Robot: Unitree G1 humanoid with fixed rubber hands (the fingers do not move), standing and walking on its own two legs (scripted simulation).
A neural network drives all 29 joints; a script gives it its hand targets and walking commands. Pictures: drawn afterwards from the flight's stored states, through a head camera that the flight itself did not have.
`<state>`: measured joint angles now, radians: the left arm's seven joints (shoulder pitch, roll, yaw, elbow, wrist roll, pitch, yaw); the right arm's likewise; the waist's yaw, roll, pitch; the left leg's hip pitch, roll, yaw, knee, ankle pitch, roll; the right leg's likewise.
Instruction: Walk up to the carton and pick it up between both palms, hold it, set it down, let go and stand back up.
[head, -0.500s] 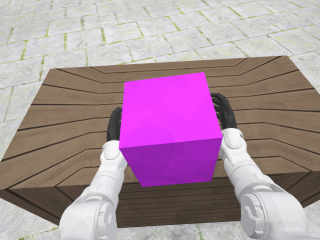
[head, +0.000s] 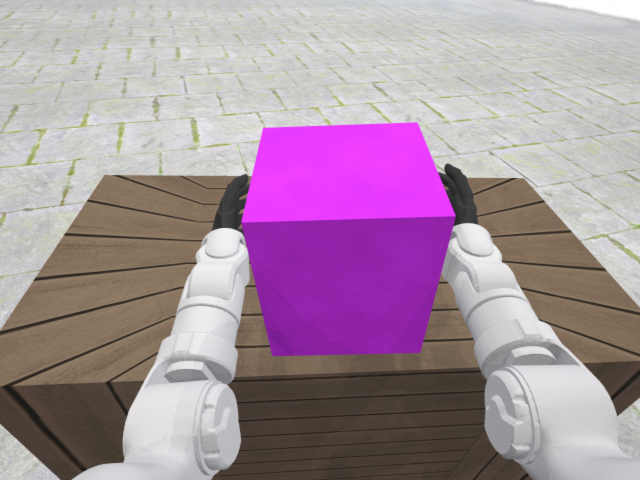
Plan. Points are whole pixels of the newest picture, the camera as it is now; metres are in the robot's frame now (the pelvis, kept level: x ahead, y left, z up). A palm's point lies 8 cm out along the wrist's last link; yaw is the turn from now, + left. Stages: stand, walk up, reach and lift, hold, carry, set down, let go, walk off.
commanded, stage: reach and lift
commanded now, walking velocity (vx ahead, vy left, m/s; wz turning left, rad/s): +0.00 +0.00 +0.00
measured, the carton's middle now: (343, 242) +0.41 +0.00 +0.13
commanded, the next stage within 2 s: hold in 1.40 s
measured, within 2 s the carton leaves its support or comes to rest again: neither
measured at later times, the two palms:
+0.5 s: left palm (227, 236) +0.38 +0.15 +0.16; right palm (463, 238) +0.38 -0.15 +0.17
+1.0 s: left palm (217, 228) +0.37 +0.16 +0.17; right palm (459, 228) +0.38 -0.14 +0.18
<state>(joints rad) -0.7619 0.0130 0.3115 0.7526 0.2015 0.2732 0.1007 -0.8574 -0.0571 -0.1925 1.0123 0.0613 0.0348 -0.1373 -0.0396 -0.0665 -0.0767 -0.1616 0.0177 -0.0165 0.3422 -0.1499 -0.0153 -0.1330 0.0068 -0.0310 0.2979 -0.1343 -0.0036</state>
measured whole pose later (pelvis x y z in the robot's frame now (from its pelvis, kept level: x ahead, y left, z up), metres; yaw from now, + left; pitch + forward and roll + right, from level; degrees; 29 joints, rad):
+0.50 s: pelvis +0.00 +0.01 +0.00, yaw +1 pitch -5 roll -1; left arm -0.64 -0.02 0.27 0.42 0.20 0.48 0.10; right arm -0.75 -0.05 -0.10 0.76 0.12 0.18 -0.15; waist -0.08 -0.04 -0.01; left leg -0.12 0.01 -0.02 0.36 -0.16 0.00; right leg -0.07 0.00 -0.04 0.28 -0.13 0.01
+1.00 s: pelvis +0.00 +0.01 +0.00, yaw +1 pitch -5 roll -1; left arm -0.60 -0.01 0.27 0.25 0.21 0.60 0.06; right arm -0.74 -0.05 -0.06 0.61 0.18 0.30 -0.19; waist -0.10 -0.02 0.00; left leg -0.10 0.01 -0.04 0.36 -0.17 0.00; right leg -0.05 0.00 -0.05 0.29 -0.14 0.01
